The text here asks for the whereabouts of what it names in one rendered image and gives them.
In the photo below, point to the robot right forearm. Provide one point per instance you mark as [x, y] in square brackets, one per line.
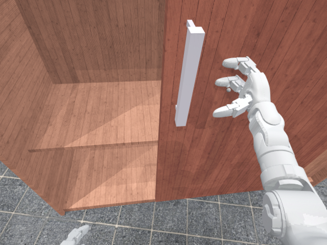
[280, 170]

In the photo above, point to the wardrobe door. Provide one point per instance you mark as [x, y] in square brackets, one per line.
[287, 40]
[316, 165]

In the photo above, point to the robot left hand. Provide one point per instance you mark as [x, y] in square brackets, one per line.
[75, 235]

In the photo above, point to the handle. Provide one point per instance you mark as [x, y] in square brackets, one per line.
[192, 52]

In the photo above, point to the right robot upper arm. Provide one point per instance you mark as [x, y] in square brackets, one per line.
[295, 217]

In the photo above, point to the robot right hand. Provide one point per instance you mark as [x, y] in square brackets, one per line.
[256, 87]

